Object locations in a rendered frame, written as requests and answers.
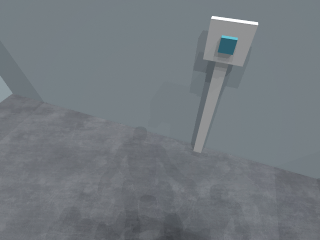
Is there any panel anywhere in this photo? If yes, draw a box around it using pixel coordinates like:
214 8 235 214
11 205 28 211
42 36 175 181
193 16 258 153

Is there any button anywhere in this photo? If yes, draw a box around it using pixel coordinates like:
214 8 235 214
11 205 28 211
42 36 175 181
218 35 238 55

